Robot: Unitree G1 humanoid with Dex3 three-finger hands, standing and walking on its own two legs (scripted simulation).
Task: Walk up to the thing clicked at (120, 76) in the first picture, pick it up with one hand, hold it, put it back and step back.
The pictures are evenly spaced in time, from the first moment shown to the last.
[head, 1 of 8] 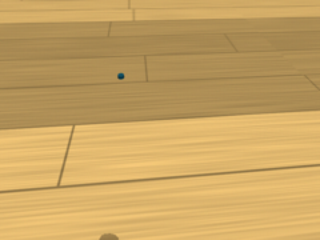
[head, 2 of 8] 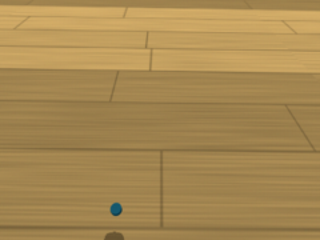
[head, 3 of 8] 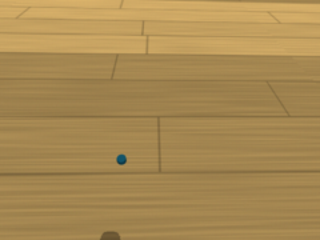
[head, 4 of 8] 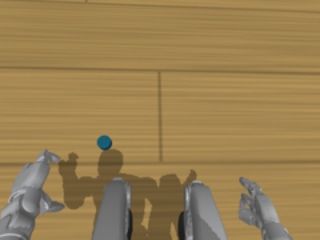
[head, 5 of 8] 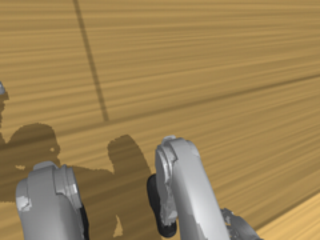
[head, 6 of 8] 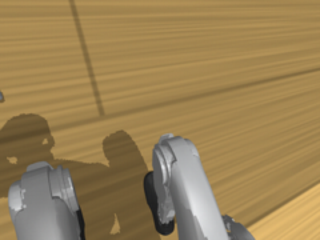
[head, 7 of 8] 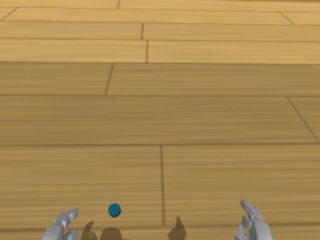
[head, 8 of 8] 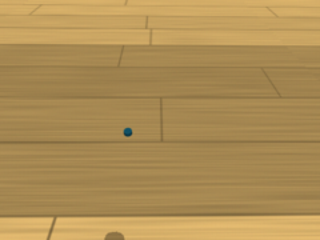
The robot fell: no
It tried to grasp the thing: yes
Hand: left
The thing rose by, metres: 0.69
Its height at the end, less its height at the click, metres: +0.00
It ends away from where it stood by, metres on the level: 0.01
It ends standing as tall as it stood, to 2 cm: yes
